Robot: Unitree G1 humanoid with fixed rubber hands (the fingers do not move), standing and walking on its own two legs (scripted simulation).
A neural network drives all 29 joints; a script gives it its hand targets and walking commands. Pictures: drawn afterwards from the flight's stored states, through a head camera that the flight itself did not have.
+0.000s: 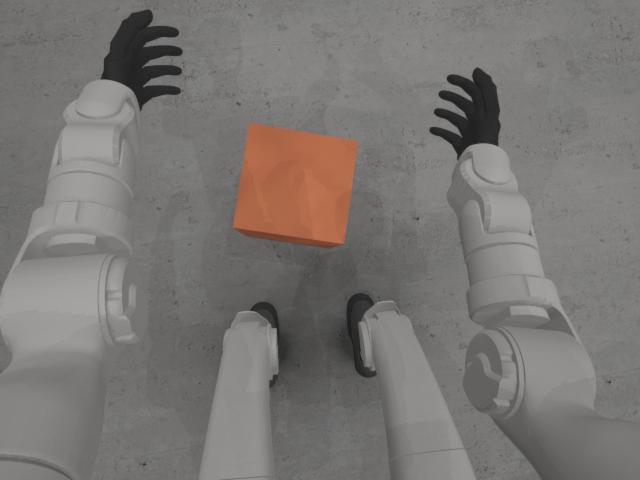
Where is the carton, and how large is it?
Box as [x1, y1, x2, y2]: [233, 123, 357, 248]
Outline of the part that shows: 249,123 233,227 248,236 329,248 342,244 344,241 357,141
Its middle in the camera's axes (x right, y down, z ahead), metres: -0.05 -0.10 +0.86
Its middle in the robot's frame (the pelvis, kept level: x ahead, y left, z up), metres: +0.48 +0.01 -0.51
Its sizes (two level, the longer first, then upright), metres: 0.210 0.200 0.250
